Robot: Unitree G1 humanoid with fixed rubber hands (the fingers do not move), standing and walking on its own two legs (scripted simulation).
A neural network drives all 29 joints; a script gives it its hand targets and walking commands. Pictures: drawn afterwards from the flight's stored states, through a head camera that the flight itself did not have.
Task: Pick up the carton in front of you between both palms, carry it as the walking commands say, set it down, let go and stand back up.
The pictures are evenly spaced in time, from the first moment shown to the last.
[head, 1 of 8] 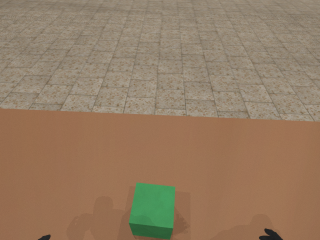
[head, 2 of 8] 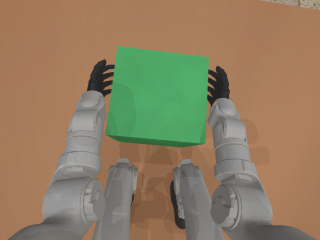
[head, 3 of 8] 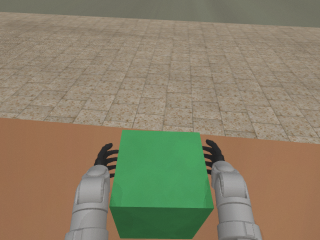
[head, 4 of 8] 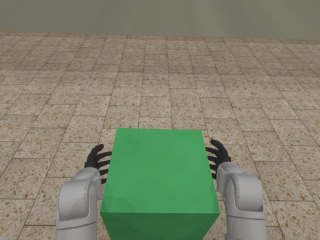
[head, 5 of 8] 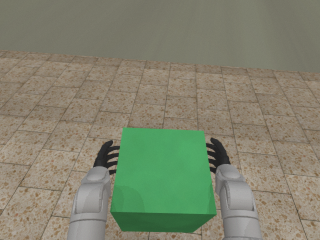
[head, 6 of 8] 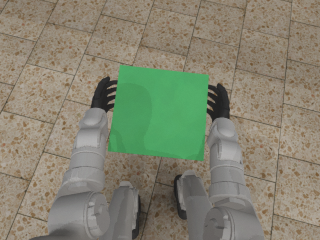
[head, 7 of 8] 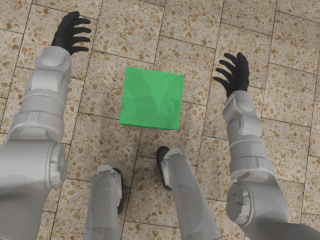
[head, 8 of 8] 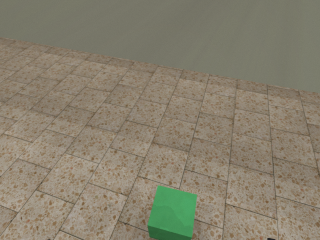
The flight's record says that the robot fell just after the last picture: no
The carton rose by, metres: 0.69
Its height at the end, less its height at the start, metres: -0.07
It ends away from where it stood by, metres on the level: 3.21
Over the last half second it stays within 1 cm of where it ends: yes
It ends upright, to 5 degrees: yes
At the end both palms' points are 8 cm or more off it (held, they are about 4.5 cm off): yes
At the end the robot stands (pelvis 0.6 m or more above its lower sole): yes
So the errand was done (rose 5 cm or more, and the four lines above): yes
